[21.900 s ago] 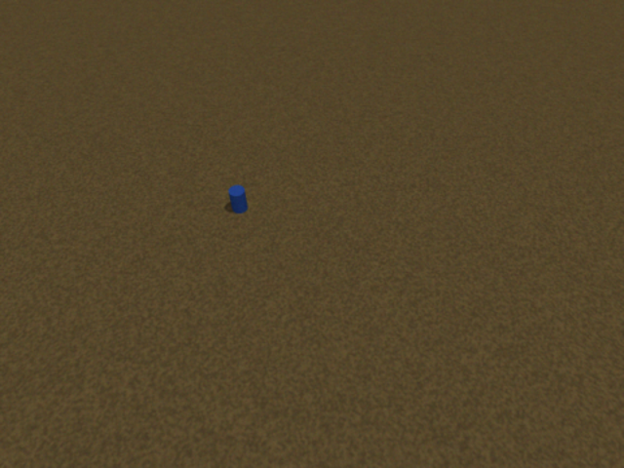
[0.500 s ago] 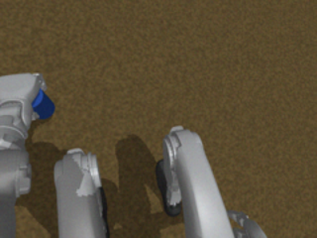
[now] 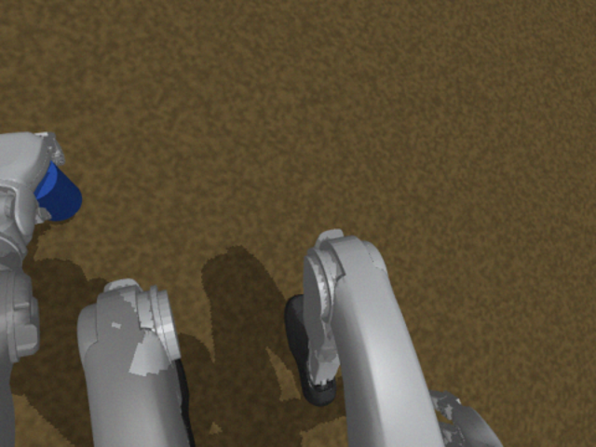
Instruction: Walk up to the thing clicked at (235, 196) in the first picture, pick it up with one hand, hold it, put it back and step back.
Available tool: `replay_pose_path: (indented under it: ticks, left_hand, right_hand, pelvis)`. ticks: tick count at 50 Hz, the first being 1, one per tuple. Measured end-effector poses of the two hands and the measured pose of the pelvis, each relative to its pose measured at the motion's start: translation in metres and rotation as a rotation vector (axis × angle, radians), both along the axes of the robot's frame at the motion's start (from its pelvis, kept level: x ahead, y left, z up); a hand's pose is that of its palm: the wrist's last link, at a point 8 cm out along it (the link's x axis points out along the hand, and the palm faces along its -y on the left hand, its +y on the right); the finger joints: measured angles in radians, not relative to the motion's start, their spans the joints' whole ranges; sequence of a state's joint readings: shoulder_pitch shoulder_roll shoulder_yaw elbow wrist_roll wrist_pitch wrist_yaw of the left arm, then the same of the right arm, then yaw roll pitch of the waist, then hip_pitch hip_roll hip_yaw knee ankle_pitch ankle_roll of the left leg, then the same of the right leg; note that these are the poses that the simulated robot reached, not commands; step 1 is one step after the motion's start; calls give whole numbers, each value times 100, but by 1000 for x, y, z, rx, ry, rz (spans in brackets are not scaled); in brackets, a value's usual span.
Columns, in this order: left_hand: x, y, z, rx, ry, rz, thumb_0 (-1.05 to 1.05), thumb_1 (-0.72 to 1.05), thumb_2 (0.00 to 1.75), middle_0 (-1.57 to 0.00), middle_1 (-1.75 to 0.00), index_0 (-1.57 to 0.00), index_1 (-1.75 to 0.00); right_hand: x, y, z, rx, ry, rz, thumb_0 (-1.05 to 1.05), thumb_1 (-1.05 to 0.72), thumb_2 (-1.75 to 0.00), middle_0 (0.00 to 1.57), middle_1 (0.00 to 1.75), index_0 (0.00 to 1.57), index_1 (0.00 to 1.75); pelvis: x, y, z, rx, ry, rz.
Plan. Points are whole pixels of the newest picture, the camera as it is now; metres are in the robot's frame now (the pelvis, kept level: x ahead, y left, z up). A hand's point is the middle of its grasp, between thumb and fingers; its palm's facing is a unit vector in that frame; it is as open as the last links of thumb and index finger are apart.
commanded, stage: rest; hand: left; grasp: from above
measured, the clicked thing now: (44, 189) +0.48 +0.25 -0.23
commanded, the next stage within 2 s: open in 0.62 s
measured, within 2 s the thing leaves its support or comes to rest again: rests again in 0.36 s
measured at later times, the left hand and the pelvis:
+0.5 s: hand (41, 192) +0.47 +0.26 -0.23, palm faces -0.48 -0.06 -0.88, open 9.5 cm; pelvis +0.01 +0.00 -0.02, yaw -2 degrees
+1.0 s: hand (42, 192) +0.47 +0.26 -0.24, palm faces -0.46 -0.07 -0.88, open 10.7 cm; pelvis +0.00 +0.01 -0.03, yaw -4 degrees
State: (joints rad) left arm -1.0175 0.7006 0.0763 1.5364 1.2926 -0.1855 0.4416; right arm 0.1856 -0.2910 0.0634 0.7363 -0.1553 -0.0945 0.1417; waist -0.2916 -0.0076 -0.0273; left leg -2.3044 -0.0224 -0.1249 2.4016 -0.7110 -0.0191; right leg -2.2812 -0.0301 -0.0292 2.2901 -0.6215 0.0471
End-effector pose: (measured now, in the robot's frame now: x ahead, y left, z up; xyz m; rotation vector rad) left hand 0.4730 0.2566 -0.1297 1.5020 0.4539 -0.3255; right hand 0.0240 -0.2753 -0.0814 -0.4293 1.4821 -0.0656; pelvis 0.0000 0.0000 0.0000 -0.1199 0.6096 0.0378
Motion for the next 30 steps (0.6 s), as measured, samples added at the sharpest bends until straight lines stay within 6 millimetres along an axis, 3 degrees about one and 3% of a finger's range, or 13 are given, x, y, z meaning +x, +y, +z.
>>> replay_pose_path:
  ticks: [21, 30]
  left_hand:
    - [9, -1, -45, -10, 12, 8, -1, 0, 63, -76, -74, -69, -71]
    - [8, 3, -46, -16, 1, 13, -1, -1, 64, -76, -74, -69, -72]
  right_hand:
    - [-7, 11, -11, 35, 45, 40, 0, -91, -90, 21, 30, 20, 30]
    - [-10, 12, -12, 47, 53, 61, 0, -90, -90, 21, 30, 20, 30]
  pelvis:
    - [6, 3, -20, -30, -16, -18]
    - [5, 4, -24, -40, -29, -23]
